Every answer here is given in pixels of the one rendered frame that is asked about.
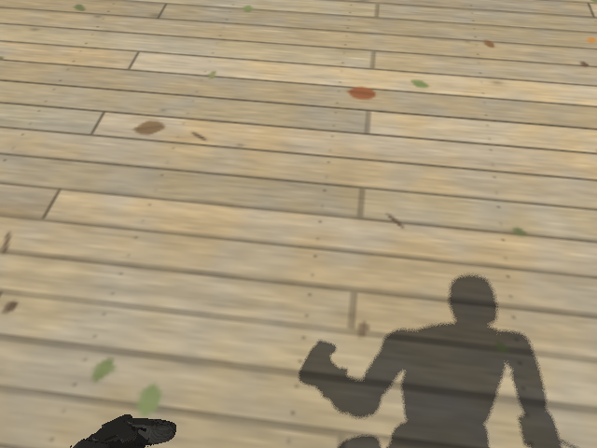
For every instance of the left robot hand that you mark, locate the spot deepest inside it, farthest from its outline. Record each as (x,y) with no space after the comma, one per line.
(128,432)

